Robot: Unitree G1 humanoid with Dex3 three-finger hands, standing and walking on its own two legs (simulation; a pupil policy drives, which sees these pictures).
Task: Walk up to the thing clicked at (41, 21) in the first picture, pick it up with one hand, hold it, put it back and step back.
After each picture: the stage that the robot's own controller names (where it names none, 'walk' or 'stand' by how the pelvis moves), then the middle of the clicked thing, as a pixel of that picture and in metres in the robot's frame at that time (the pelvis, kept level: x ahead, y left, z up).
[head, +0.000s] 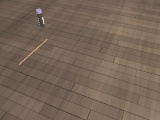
stand; (40, 18) +1.93 +0.64 -0.65
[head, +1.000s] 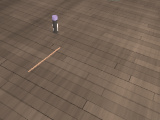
walk; (55, 24) +1.83 +0.34 -0.63
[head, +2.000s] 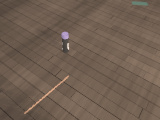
walk; (65, 42) +1.25 +0.19 -0.64
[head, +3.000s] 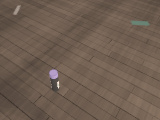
walk; (54, 81) +0.81 +0.24 -0.65
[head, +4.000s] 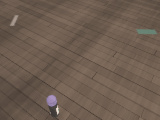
walk; (53, 106) +0.59 +0.23 -0.64
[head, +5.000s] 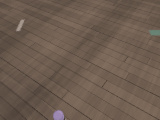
stand; out of the picture +0.45 +0.22 -0.64
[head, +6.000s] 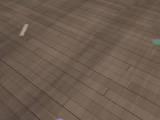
stand; out of the picture +0.42 +0.19 -0.65
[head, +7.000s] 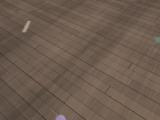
stand; out of the picture +0.44 +0.19 -0.66
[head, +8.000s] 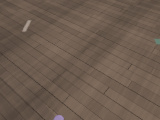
stand; out of the picture +0.44 +0.20 -0.66
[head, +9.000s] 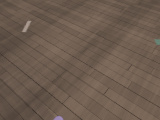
stand; out of the picture +0.43 +0.20 -0.66
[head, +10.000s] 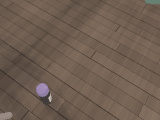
go down; (44, 95) +0.46 +0.22 -0.53
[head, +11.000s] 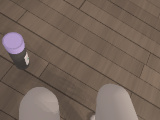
go down; (18, 53) +0.49 +0.26 -0.25
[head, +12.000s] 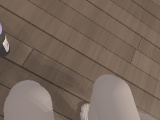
close in; out of the picture +0.49 +0.28 -0.21
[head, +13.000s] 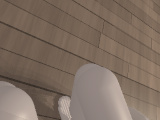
close in; out of the picture +0.47 +0.32 -0.16
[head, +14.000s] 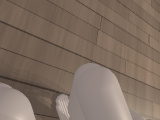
lift; out of the picture +0.46 +0.32 -0.16
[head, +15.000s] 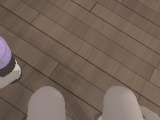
lift; (3, 65) +0.36 +0.27 -0.02
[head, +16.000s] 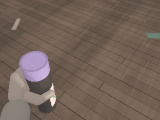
hold; (41, 86) +0.32 +0.15 +0.07
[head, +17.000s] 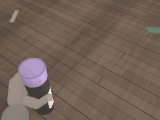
hold; (39, 90) +0.32 +0.16 +0.03
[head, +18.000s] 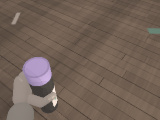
crouch; (44, 89) +0.33 +0.15 +0.03
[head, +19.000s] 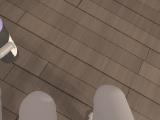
crouch; out of the picture +0.47 +0.24 -0.05
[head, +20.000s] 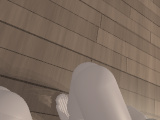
lower; out of the picture +0.46 +0.31 -0.16
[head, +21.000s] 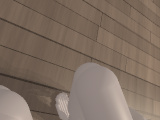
lower; out of the picture +0.46 +0.32 -0.16
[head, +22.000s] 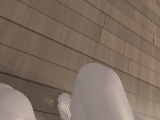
lower; out of the picture +0.45 +0.32 -0.16
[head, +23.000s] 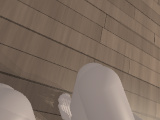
lower; out of the picture +0.45 +0.32 -0.17
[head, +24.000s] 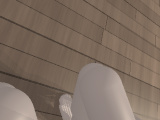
loosen; out of the picture +0.45 +0.29 -0.17
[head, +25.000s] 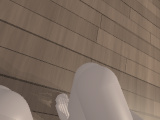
withdraw; out of the picture +0.45 +0.30 -0.17
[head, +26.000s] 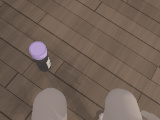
walk; (41, 58) +0.49 +0.22 -0.32
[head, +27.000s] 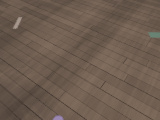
stand; out of the picture +0.41 +0.17 -0.59
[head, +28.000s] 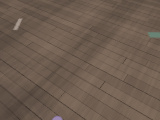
stand; out of the picture +0.42 +0.19 -0.60
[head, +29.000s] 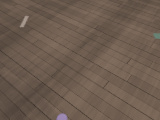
stand; out of the picture +0.42 +0.17 -0.63
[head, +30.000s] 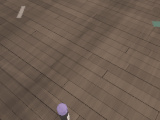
walk; (63, 114) +0.45 +0.17 -0.65
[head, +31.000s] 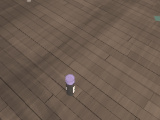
walk; (70, 85) +0.66 +0.10 -0.64
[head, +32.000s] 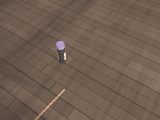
walk; (61, 52) +0.96 +0.22 -0.63
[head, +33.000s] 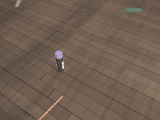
stand; (59, 61) +1.03 +0.24 -0.65
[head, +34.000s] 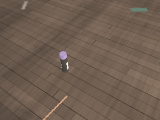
stand; (64, 62) +1.05 +0.22 -0.66
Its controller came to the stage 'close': yes
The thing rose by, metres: 0.67
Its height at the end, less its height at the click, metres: +0.00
